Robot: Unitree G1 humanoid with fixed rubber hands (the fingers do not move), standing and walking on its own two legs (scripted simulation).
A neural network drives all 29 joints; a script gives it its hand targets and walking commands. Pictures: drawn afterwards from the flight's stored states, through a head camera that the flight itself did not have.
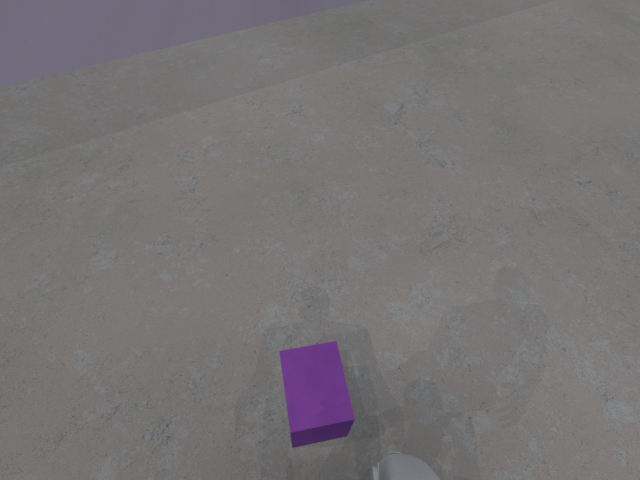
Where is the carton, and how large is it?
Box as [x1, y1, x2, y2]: [279, 341, 354, 447]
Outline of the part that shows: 336,341 279,351 292,447 345,436 354,419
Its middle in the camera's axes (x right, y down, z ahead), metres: -0.02 +0.44 +1.08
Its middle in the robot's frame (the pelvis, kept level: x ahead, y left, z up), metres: +0.39 +0.00 -0.66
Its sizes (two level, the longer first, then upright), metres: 0.207 0.161 0.210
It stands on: the floor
